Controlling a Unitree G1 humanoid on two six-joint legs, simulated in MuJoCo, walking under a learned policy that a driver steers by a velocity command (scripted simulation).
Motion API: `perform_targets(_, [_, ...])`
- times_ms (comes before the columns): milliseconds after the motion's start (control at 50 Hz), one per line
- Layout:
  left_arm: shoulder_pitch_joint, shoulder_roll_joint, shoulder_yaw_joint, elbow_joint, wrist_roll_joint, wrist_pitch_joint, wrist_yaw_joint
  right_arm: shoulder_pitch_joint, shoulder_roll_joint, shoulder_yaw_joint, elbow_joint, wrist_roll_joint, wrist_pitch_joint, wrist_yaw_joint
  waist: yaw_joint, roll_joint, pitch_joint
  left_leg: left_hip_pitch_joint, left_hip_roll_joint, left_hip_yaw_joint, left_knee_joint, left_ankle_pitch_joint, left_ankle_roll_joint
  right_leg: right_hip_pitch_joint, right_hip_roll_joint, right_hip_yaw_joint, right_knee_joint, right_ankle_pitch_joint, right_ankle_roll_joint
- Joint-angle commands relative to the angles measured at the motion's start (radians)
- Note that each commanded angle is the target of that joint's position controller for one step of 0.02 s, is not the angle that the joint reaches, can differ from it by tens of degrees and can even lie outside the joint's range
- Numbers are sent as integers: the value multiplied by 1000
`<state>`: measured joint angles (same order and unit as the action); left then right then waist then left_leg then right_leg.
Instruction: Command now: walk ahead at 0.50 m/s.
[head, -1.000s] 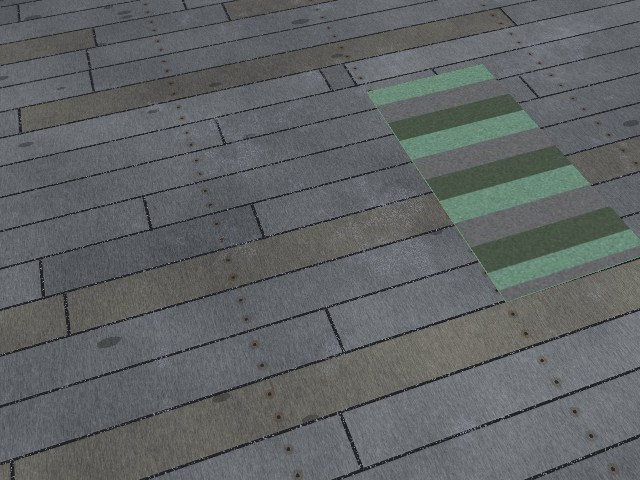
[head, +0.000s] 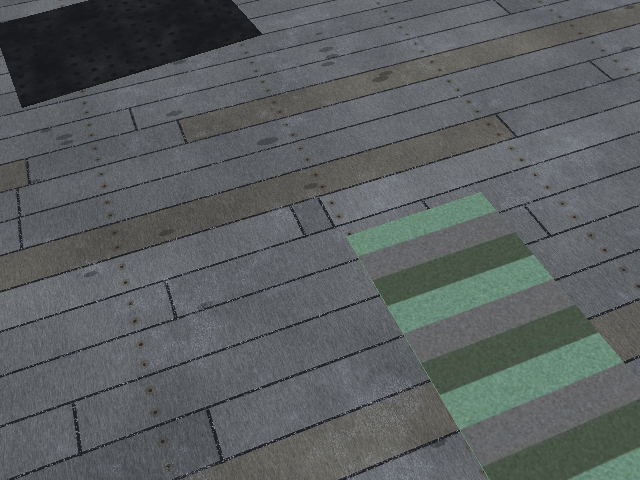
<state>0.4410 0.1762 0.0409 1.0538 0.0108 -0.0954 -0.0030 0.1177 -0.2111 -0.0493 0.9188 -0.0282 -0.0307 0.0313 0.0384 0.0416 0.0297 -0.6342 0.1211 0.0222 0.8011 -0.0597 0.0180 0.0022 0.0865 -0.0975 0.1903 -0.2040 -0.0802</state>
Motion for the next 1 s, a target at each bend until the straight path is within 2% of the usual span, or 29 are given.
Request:
perform_targets(20, [53, 132, 19, -28, 1, -13, 6, -118, -31, 4, -81, 5, -12, 1, 8, -94, 68, -13, -34, 47, -119, 59, 3, -10, -270, 132, -77, 354, -114])
perform_targets(120, [70, 147, 22, -4, 14, -4, 20, -164, -53, 0, -115, 6, -27, -3, 1, -115, 81, 27, -69, 56, -231, -39, 57, 121, -318, 121, 10, 531, -106])
perform_targets(160, [37, 166, 28, -6, 17, -1, 23, -52, -76, -14, -85, 4, -37, -14, -56, -125, 22, 202, -126, 81, -271, -108, 93, 119, -313, 96, 154, 788, -83])
perform_targets(180, [18, 167, 28, -7, 13, 4, 21, 100, -90, -25, -33, -1, -46, -22, -123, -98, -55, 380, -159, 101, -336, -74, 118, 87, -281, 64, 329, 837, -65])
perform_targets(200, [10, 149, 20, -25, 5, 4, 19, 283, -142, -45, 19, -22, -56, -32, -185, -55, -166, 648, -64, -2, -338, -79, 159, -82, -239, 39, 566, 641, -45])
perform_targets(220, [111, 53, -2, -57, -41, 4, 5, 402, -257, -75, 30, -43, -57, -37, -167, 167, -320, 967, 251, -473, -404, -206, 289, -447, -81, -25, 978, 106, 9])
perform_targets(240, [86, 120, 20, -48, -17, 4, 6, 345, -240, -73, 27, -7, -41, -27, -149, 120, -329, 932, 298, -692, -526, -195, 311, -573, -22, 115, 1125, -306, -5])
perform_targets(260, [-8, 139, 30, -74, -5, 8, 6, 226, -196, -59, 12, 12, -38, -24, -101, 46, -165, 786, 256, -524, -532, -250, 276, -634, -92, 151, 1147, -225, -16])
perform_targets(280, [-66, 124, 26, -89, 1, 1, 2, 173, -126, -39, 5, 12, -46, -18, -85, -18, -63, 646, 212, -408, -561, -127, 240, -618, -130, 156, 1085, -148, -18])
perform_targets(320, [-53, 89, 23, -82, 21, 21, -7, 126, -67, -20, 18, 19, -54, -25, -21, 13, -5, 481, 128, -262, -637, -130, 185, -534, -179, 139, 977, -87, -2])
perform_targets(360, [-52, 75, 23, -77, 29, 43, -17, 180, -49, -11, 46, 15, -71, -26, -7, 11, 12, 444, 87, -187, -644, 42, 172, -500, -183, 124, 947, -62, 13])
perform_targets(380, [-58, 63, 21, -86, 29, 50, -22, 197, -86, -19, 54, 19, -75, -29, 4, 32, -5, 457, 93, -169, -657, 30, 187, -519, -184, 111, 919, -42, 24])
perform_targets(420, [-143, 75, 21, -117, 29, 59, -27, 225, -113, -23, 60, 19, -79, -29, -7, 23, 27, 453, 92, -151, -697, 0, 199, -586, -210, 100, 854, 28, 44])
perform_targets(520, [-338, 77, 14, -180, 18, 58, -29, 324, -91, -11, 85, 21, -76, -30, -56, 3, 68, 551, 54, -76, -701, 155, 177, -674, -205, 58, 622, 166, 70])
perform_targets(540, [-373, 63, 7, -196, 15, 55, -29, 336, -102, -13, 89, 19, -76, -30, -62, 28, 67, 562, 64, -71, -698, 166, 180, -658, -200, 51, 566, 183, 69])
perform_targets(640, [-487, 80, 4, -242, 12, 45, -28, 399, -109, -13, 117, 8, -71, -42, -93, 25, 80, 706, 94, -53, -654, 261, 177, -644, -161, 27, 418, 174, 35])
perform_targets(700, [-448, 93, 12, -245, 12, 33, -22, 375, -126, -18, 124, 2, -66, -50, -56, 42, 62, 760, 118, -37, -551, 490, 160, -548, -122, 12, 359, 66, -12])
perform_targets(740, [-222, 125, 33, -170, 18, 19, -8, 335, -136, -21, 121, 4, -59, -49, 46, 19, -54, 731, 75, 10, -289, 682, 126, -270, -52, -23, 270, 68, -54])
perform_targets(760, [-39, 177, 52, -116, 38, 9, 3, 327, -117, -13, 103, 12, -59, -47, 107, -23, -164, 564, 31, 38, -56, 492, 106, 0, -140, 73, 269, 67, -93])
perform_targets(780, [81, 295, 83, -105, 59, 8, 9, 429, -20, 9, 70, 58, -60, -33, 90, -248, -319, 195, -122, 100, 351, -23, 51, 326, -453, 539, 208, -64, -219])
perform_targets(800, [26, 280, 81, -108, 25, 24, -1, 408, -86, -12, 80, 35, -60, -34, 72, -209, -333, 68, -186, -38, 503, -455, 65, 296, -506, 769, 83, -51, -243])
perform_targets(820, [-94, 236, 68, -123, 5, 28, -4, 317, -106, -22, 57, 23, -56, -34, 23, -130, -169, 5, -115, -78, 529, -373, 77, 151, -463, 600, 78, -109, -208])
perform_targets(840, [-149, 165, 47, -131, 6, 20, -10, 260, -91, -19, 43, 17, -62, -30, 7, -65, -65, 21, -77, -82, 468, -293, 79, 9, -419, 483, 50, 11, -172])
perform_targets(860, [-186, 135, 39, -127, 4, 16, -7, 255, -63, -16, 45, 13, -57, -25, -28, -83, -33, 51, -48, -68, 409, -252, 75, -72, -374, 398, 8, -10, -143])
perform_targets(880, [-199, 106, 29, -119, -2, 12, -3, 269, -56, -15, 48, -4, -43, -20, -55, -99, -4, 102, -27, -64, 362, -228, 63, -156, -334, 335, -28, 8, -117])
perform_targets(920, [-145, 87, 20, -91, 2, -6, -2, 270, -44, -15, 54, -12, -22, -10, -69, -97, 12, 136, -23, -48, 335, -201, 48, -191, -292, 259, -34, 186, -104])
perform_targets(940, [-128, 123, 28, -83, -2, -10, 0, 266, -31, -13, 46, -11, -15, -5, -80, -117, -6, 117, -22, -35, 308, -182, 37, -177, -299, 242, -46, 176, -120])
perform_targets(980, [-99, 149, 32, -76, -2, -14, 1, 182, -43, -13, 16, -12, -5, -1, -69, -106, 25, 50, 3, -24, 245, -115, 16, -179, -298, 224, -85, 153, -134])
perform_targets(1000, [-71, 131, 27, -66, -2, -14, 0, 129, -54, -14, 2, -10, -4, -2, -57, -84, 50, 3, 9, -16, 213, -87, 8, -149, -286, 205, -88, 209, -129])
